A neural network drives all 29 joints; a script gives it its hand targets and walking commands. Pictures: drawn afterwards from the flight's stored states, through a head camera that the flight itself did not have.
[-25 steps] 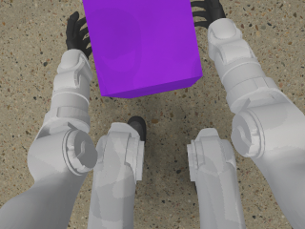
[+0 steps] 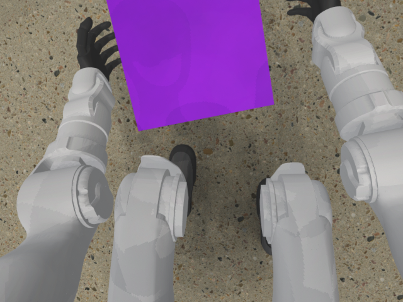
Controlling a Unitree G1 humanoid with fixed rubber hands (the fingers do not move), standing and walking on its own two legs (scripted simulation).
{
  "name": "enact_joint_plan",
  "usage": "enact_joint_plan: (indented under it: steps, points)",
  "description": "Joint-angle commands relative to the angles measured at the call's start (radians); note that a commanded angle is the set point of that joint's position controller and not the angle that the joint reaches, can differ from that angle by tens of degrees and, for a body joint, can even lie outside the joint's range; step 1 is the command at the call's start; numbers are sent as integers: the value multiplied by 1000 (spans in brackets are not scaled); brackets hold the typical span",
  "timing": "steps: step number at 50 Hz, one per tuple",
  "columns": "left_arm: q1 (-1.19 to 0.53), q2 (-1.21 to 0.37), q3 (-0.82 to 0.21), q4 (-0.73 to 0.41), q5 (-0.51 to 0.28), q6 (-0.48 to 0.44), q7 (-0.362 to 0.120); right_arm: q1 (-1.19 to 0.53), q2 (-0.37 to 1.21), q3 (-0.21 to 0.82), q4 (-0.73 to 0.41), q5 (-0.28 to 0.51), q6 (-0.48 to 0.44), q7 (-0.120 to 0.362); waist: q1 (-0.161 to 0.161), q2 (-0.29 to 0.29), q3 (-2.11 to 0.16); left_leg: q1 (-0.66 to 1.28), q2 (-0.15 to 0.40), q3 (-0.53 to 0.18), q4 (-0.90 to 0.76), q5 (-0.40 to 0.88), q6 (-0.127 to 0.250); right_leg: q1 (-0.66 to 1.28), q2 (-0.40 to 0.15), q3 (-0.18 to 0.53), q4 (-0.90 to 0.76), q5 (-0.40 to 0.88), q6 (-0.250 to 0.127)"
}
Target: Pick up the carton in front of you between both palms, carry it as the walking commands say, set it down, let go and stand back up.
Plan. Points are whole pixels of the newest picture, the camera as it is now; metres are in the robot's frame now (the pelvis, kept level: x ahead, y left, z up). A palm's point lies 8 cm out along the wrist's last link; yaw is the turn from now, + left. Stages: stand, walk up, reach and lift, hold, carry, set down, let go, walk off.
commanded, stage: set down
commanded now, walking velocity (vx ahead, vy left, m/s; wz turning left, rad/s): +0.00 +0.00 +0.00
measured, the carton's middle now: (200, 63) +0.48 +0.07 -0.25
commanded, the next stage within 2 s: let go in 1.12 s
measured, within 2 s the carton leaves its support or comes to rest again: neither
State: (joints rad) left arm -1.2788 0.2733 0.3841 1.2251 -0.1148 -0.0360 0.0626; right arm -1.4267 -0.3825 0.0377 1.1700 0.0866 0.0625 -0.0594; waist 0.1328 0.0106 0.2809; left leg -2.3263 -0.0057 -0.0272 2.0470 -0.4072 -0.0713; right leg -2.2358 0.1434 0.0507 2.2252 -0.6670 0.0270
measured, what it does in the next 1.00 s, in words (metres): rises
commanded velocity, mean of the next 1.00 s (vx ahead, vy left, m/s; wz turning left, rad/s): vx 0.00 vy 0.00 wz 0.00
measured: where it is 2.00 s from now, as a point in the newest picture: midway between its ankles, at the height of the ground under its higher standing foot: (225, 211)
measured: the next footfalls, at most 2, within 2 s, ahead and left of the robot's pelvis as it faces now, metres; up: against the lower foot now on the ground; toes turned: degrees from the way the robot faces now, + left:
none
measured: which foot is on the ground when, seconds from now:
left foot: down 0.00-1.00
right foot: down 0.00-1.00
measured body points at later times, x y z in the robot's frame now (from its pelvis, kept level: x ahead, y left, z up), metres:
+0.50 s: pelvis +0.00 +0.01 +0.07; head +0.33 +0.02 +0.37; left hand +0.48 +0.26 -0.06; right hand +0.58 -0.11 -0.06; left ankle +0.16 +0.14 -0.34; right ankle +0.08 -0.11 -0.34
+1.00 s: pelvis +0.02 +0.02 +0.20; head +0.32 +0.02 +0.53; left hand +0.48 +0.26 +0.10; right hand +0.58 -0.13 +0.09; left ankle +0.16 +0.14 -0.34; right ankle +0.08 -0.11 -0.34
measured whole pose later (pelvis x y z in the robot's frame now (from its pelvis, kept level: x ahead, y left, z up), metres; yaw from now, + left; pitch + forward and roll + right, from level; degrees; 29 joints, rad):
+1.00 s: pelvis +0.02 +0.02 +0.20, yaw -1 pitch +47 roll +0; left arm -0.91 0.13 0.35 0.67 -0.07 0.16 0.09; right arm -1.15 -0.35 -0.14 0.93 0.00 0.18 0.02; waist 0.15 -0.03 -0.11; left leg -1.87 -0.01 -0.02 1.35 -0.30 -0.02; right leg -1.79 0.07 0.06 1.47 -0.50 0.03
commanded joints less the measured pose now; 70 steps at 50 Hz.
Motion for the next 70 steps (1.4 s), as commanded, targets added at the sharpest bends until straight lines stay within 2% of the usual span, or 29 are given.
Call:
enact_joint_plan:
  steps: [1, 3, 4, 5, 6, 11, 16, 19, 20, 21, 22, 23, 24, 25, 28, 29, 30, 31, 32, 34, 37, 38, 39, 40, 43, 53, 55, 63, 70]
  points:
    - [-184, 112, -69, -147, -72, -36, 1, -305, -23, 50, -141, 61, -27, 11, 58, -197, -997, 582, 33, 57, -29, 323, 24, 272, -118, 15, -274, 300, 3]
    - [-150, 130, -53, -165, -83, -35, 10, -290, -69, 44, -161, 73, -27, 9, 85, -191, -1072, 625, 33, 62, -31, 372, 26, 343, -123, 13, -263, 344, 3]
    - [-141, 99, -87, -172, -109, -28, 7, -282, -68, 47, -175, 77, -28, 7, 58, -194, -1123, 663, 30, 58, -35, 382, 31, 378, -116, -3, -265, 342, 5]
    - [-118, 111, -90, -188, -110, -25, 11, -262, -77, 58, -197, 83, -26, 4, 80, -200, -1140, 696, 27, 70, -30, 399, 26, 386, -123, 1, -271, 344, 4]
    - [-114, 108, -92, -206, -123, -19, 11, -247, -69, 41, -214, 71, -24, -2, 46, -209, -1164, 706, 25, 60, -44, 394, 30, 390, -118, -17, -275, 335, 2]
    - [-51, 133, -59, -377, -101, 22, 41, -239, -92, 2, -350, 57, 3, -23, 79, -214, -1425, 905, 3, 74, -95, 426, 35, 497, -94, -53, -307, 306, 1]
    - [-49, 105, -39, -564, -28, 100, 67, -206, -123, -110, -399, 0, 65, -31, 61, -116, -1420, 939, -18, 113, -197, 264, 17, 502, -67, -87, -406, 165, -23]
    - [1, 52, -35, -528, 0, 121, 65, -141, -83, -114, -311, -8, 80, -13, 48, -110, -1290, 898, -19, 117, -261, 198, 19, 444, -59, -98, -464, 115, -21]
    - [30, 37, -16, -483, 16, 127, 62, -138, -86, -124, -257, -18, 82, -8, 69, -110, -1204, 832, -18, 121, -281, 176, 18, 424, -65, -78, -486, 96, -27]
    - [19, 22, -25, -534, 19, 123, 55, -119, -79, -149, -280, -34, 73, 0, 34, -103, -1217, 841, -20, 113, -293, 203, 15, 409, -61, -84, -500, 134, -29]
    - [27, 18, -38, -496, 24, 122, 51, -112, -62, -135, -239, -30, 72, 5, 48, -95, -1202, 835, -19, 116, -314, 228, 12, 412, -59, -79, -516, 161, -23]
    - [16, 3, -49, -519, 17, 123, 49, -110, -62, -149, -248, -35, 67, 10, 20, -88, -1226, 862, -19, 111, -322, 235, 11, 431, -60, -83, -520, 176, -24]
    - [31, 10, -29, -504, 22, 121, 48, -115, -66, -147, -234, -40, 66, 14, 50, -94, -1230, 853, -20, 117, -335, 241, 8, 436, -60, -75, -535, 180, -23]
    - [47, -6, -50, -499, 13, 125, 42, -107, -64, -161, -223, -46, 62, 21, 44, -105, -1209, 856, -21, 107, -362, 232, 8, 421, -63, -83, -556, 167, -23]
    - [38, 14, -36, -559, 21, 127, 46, -126, -93, -168, -260, -55, 61, 28, 60, -90, -1319, 940, -25, 119, -401, 280, -5, 482, -57, -86, -596, 198, -20]
    - [45, 22, -40, -578, 20, 131, 48, -136, -76, -155, -278, -53, 62, 32, 48, -143, -1329, 930, -26, 109, -416, 282, 1, 502, -60, -95, -607, 211, -16]
    - [61, -8, -47, -546, 12, 142, 47, -129, -92, -166, -282, -52, 63, 34, 39, -122, -1344, 955, -23, 115, -420, 292, -5, 516, -58, -92, -625, 214, -18]
    - [81, 9, -25, -581, 28, 140, 46, -108, -86, -164, -306, -51, 68, 34, 65, -115, -1360, 974, -27, 126, -440, 296, -3, 530, -52, -90, -646, 220, -17]
    - [98, -22, -54, -580, 8, 144, 42, -94, -80, -153, -283, -45, 70, 39, 38, -132, -1370, 982, -29, 126, -455, 296, -5, 562, -49, -96, -664, 223, -16]
    - [110, -12, -40, -592, 13, 152, 46, -83, -71, -152, -313, -54, 74, 49, 41, -143, -1382, 1028, -30, 118, -502, 316, -4, 592, -49, -103, -696, 245, -11]
    - [123, 17, -27, -630, 37, 157, 46, -83, -84, -154, -342, -51, 85, 58, 72, -137, -1417, 1092, -32, 122, -547, 350, -1, 625, -46, -97, -739, 271, -6]
    - [137, -7, -32, -647, 26, 162, 44, -71, -93, -170, -368, -55, 83, 60, 48, -131, -1443, 1105, -33, 127, -561, 361, -6, 675, -45, -95, -764, 292, -10]
    - [144, 8, -17, -660, 40, 162, 41, -54, -94, -172, -361, -66, 88, 59, 68, -149, -1428, 1102, -35, 129, -576, 372, -2, 677, -45, -87, -787, 297, -5]
    - [138, -11, -36, -665, 36, 166, 37, -48, -92, -187, -358, -68, 91, 63, 42, -128, -1416, 1123, -35, 123, -606, 353, -2, 683, -44, -96, -811, 284, -8]
    - [168, -47, -47, -693, 13, 173, 32, -23, -71, -170, -394, -67, 93, 74, 43, -142, -1444, 1213, -40, 116, -648, 404, -2, 723, -42, -96, -858, 326, -6]
    - [244, -36, -2, -631, 66, 163, 18, 36, -54, -200, -334, -104, 82, 93, 62, -156, -1329, 1306, -37, 101, -842, 412, 15, 842, -51, -68, -1050, 346, 3]
    - [254, -56, -12, -638, 69, 161, 10, 54, -70, -224, -304, -125, 79, 97, 47, -144, -1316, 1312, -36, 104, -876, 419, 9, 890, -54, -68, -1077, 367, -3]
    - [470, -60, -32, -667, 134, 118, -58, 338, 37, -267, -357, -178, 54, 51, 12, -120, -1332, 1501, -39, 92, -1009, 527, 38, 1119, -47, -43, -1233, 525, 8]
    - [727, 10, -134, -757, 170, 89, -127, 625, 125, -255, -592, -194, 22, -26, 3, -58, -1210, 1768, -39, 59, -1131, 530, 59, 1228, -56, -35, -1373, 499, 21]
